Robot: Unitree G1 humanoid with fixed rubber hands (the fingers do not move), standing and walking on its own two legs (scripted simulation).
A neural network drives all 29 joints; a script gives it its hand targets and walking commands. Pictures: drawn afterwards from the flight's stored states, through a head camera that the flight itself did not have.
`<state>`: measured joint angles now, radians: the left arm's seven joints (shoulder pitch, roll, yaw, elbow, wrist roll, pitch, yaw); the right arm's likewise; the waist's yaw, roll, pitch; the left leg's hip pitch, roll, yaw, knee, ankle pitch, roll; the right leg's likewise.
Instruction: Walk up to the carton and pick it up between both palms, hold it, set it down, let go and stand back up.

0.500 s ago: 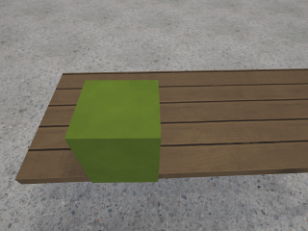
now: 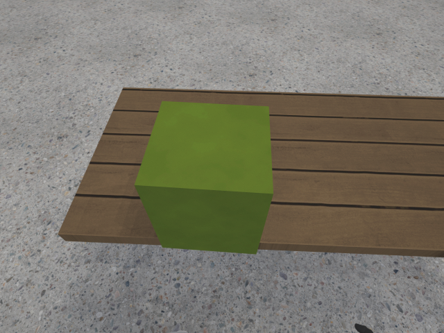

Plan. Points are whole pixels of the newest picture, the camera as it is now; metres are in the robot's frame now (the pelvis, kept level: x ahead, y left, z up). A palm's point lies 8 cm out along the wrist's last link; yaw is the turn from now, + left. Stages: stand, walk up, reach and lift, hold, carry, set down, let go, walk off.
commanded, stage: walk up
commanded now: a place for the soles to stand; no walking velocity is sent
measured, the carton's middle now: (211, 182) +0.41 +0.04 +0.00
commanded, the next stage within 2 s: reach and lift in 1.22 s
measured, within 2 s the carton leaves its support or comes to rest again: neither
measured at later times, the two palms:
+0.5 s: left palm out of the picture +0.02 +0.28 -0.12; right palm out of the picture +0.06 -0.21 -0.12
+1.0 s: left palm out of the picture +0.04 +0.27 -0.12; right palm out of the picture +0.02 -0.23 -0.12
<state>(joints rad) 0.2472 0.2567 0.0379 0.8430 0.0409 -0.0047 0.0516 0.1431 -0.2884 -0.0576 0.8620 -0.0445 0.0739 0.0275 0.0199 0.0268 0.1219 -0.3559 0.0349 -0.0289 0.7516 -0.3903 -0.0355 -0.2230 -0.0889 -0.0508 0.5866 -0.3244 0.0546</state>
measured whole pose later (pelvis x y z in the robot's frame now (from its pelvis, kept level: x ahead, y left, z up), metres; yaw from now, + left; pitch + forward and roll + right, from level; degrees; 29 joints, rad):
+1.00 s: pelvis -0.01 +0.03 +0.01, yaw -3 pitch -2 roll +0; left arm 0.24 0.24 -0.03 1.03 0.00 0.00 0.01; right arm 0.21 -0.24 0.04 1.03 0.00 0.00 -0.02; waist -0.01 0.00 0.05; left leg -0.23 0.03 0.06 0.48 -0.22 0.00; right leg -0.21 0.00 0.02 0.50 -0.26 0.00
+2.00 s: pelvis +0.00 +0.02 +0.01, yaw -3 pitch -3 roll +0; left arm 0.15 0.25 0.07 0.53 -0.02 0.20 -0.03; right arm 0.21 -0.11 -0.01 0.66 -0.01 -0.16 -0.02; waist 0.00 -0.02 0.12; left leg -0.17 0.04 0.06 0.45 -0.22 -0.02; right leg -0.14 0.00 0.00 0.46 -0.26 0.00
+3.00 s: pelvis +0.01 +0.03 +0.02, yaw -2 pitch -5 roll +0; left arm 0.21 0.27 -0.04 0.52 -0.18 -0.32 -0.01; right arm 0.25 -0.06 0.02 0.54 0.13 -0.38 -0.04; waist 0.05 -0.04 0.04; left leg -0.10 0.03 0.06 0.41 -0.22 -0.01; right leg -0.06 0.00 0.00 0.40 -0.25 0.00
